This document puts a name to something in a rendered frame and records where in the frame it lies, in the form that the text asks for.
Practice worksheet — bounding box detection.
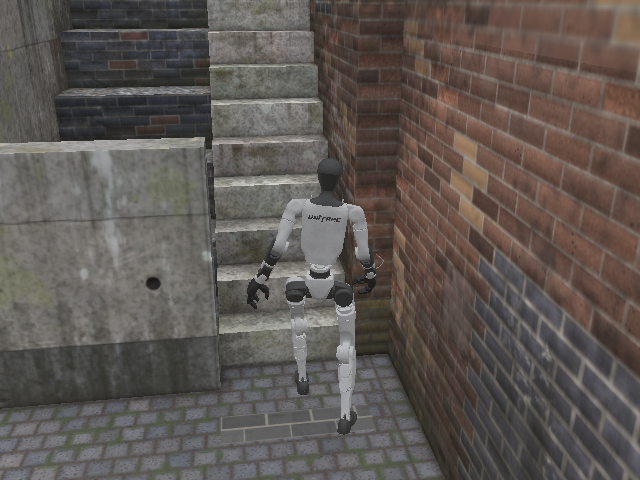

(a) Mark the robot right foot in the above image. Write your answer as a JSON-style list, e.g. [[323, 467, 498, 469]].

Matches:
[[337, 411, 357, 435]]

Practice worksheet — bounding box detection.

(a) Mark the robot left hand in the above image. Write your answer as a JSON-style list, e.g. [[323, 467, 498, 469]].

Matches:
[[247, 278, 269, 309]]

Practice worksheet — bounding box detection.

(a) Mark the left robot upper arm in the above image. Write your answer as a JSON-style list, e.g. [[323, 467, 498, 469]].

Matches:
[[272, 199, 306, 253]]

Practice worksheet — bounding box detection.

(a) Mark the left robot thigh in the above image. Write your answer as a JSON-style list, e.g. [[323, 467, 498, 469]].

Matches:
[[285, 277, 308, 336]]

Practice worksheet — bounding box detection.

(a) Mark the robot right hand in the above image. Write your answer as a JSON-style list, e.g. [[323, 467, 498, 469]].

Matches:
[[352, 273, 376, 294]]

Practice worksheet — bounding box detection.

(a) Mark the robot left forearm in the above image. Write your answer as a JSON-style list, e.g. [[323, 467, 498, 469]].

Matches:
[[254, 237, 281, 284]]

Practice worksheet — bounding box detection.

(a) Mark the right robot upper arm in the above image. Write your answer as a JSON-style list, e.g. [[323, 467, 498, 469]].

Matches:
[[347, 204, 370, 260]]

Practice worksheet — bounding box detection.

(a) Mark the robot right forearm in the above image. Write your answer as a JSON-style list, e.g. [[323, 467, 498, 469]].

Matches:
[[360, 245, 376, 279]]

